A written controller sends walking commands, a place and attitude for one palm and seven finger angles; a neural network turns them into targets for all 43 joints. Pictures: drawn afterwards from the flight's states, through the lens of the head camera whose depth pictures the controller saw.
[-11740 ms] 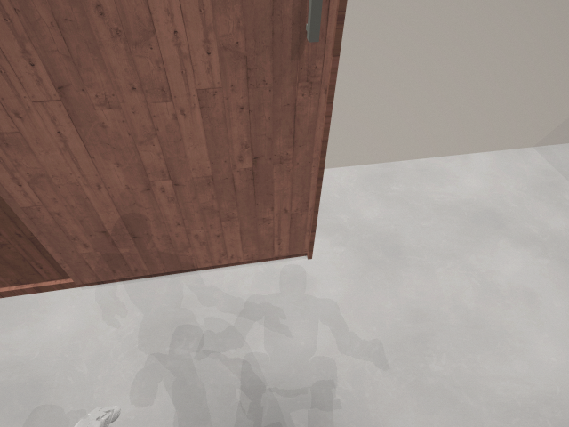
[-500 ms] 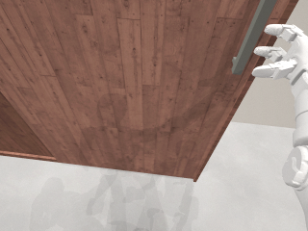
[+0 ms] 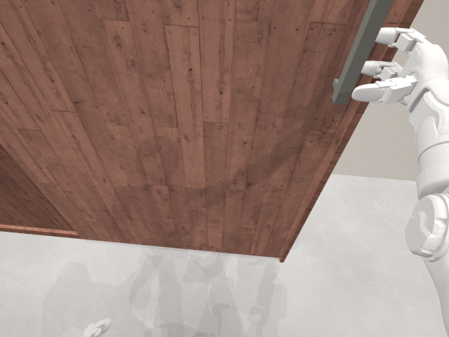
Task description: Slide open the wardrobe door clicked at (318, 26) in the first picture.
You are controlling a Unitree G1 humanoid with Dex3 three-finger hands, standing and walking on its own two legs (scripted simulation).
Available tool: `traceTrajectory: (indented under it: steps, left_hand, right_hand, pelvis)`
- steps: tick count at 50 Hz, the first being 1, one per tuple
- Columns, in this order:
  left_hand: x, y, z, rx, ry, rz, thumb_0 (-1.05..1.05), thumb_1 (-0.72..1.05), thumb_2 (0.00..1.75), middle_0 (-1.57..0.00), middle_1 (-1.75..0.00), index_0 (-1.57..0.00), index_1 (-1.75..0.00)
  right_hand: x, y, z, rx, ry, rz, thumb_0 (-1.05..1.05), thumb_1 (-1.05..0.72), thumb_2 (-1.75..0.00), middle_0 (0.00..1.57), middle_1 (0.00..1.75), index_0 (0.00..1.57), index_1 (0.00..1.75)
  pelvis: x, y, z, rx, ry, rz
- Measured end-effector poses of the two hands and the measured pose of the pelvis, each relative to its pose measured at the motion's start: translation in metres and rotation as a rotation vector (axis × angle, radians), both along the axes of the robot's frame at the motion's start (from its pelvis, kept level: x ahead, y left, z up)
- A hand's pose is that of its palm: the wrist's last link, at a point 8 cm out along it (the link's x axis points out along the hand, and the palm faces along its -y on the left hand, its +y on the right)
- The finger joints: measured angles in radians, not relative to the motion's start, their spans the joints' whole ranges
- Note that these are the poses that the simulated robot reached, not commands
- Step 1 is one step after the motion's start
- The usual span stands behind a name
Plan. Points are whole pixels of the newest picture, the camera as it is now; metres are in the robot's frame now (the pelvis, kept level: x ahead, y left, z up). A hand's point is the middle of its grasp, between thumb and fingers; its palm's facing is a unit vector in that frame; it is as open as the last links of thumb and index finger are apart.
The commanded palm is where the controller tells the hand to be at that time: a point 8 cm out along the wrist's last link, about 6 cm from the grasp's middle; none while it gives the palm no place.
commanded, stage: feel for the door with the fingertips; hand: right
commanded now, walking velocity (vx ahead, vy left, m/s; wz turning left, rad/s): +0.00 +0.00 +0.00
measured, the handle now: (358, 43) +0.54 -0.14 +0.27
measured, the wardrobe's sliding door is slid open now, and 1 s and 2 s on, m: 0.00 0.00 0.00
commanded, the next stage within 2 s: slide the fingers in behind the handle in 0.04 s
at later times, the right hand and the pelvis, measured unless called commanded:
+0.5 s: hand (377, 71) +0.50 -0.17 +0.25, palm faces -0.03 +1.00 +0.02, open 13.7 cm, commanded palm +0.47 -0.21 +0.25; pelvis +0.00 -0.01 +0.00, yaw +1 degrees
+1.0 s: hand (357, 71) +0.49 -0.13 +0.25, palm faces -0.03 +1.00 +0.02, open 13.9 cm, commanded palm +0.47 -0.18 +0.25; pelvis +0.00 +0.00 +0.00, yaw +1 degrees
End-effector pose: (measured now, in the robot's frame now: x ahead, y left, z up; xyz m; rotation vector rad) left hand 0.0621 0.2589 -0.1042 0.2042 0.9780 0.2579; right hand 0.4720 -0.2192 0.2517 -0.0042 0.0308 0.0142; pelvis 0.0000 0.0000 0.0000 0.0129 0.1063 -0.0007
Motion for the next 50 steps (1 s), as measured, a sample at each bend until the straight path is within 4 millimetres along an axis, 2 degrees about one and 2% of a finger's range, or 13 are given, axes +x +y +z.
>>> traceTrajectory:
  steps: [12,19,26,41,50]
  left_hand:
    - [-0.062,0.006,-0.004,0.024,0.149,0.058,0.01,0.90,0.90,-0.21,-0.30,-0.20,-0.30]
    - [-0.075,0.002,-0.003,0.018,0.157,0.085,0.01,0.90,0.90,-0.21,-0.30,-0.20,-0.30]
    - [-0.063,-0.003,-0.003,0.005,0.112,0.078,0.01,0.90,0.90,-0.21,-0.30,-0.20,-0.30]
    - [-0.005,-0.010,-0.001,-0.019,-0.013,0.002,0.01,0.90,0.90,-0.21,-0.30,-0.20,-0.30]
    - [0.005,-0.007,-0.002,-0.030,-0.017,-0.004,0.01,0.90,0.90,-0.21,-0.30,-0.20,-0.30]
  right_hand:
    - [0.011,-0.002,-0.004,0.016,-0.014,0.008,-0.01,0.50,-0.30,0.36,1.24,0.37,1.26]
    - [0.010,-0.003,-0.006,0.025,-0.025,0.015,-0.01,0.50,-0.30,0.34,1.24,0.35,1.24]
    - [0.007,-0.001,-0.006,0.018,-0.033,0.019,-0.01,0.50,-0.30,0.33,1.22,0.33,1.22]
    - [-0.001,0.021,-0.003,0.014,-0.040,0.028,-0.01,0.50,-0.30,0.30,1.20,0.31,1.20]
    - [-0.001,0.031,-0.004,0.021,-0.018,0.019,-0.01,0.50,-0.30,0.30,1.20,0.30,1.20]
  pelvis:
    - [-0.002,-0.003,-0.001,0.002,0.026,0.006]
    - [-0.003,-0.006,0.000,0.004,0.022,0.018]
    - [-0.004,-0.008,0.000,0.003,0.019,0.025]
    - [0.000,-0.007,0.000,0.000,0.000,0.015]
    - [0.002,-0.002,0.000,-0.002,-0.006,0.014]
